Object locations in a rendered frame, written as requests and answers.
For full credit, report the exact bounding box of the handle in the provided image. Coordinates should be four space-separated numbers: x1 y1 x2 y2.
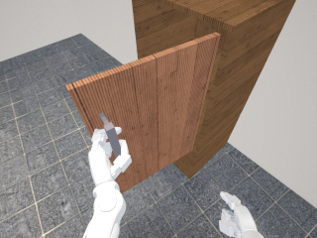
99 112 122 159

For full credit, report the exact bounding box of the left robot hand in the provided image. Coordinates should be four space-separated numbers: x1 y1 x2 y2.
88 127 132 186

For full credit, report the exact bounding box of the robot left forearm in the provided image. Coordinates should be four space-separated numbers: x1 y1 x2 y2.
82 180 126 238

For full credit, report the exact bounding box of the right robot hand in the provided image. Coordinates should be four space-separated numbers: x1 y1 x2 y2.
219 191 258 238

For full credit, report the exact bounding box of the cupboard door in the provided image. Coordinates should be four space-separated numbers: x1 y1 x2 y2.
66 32 221 194

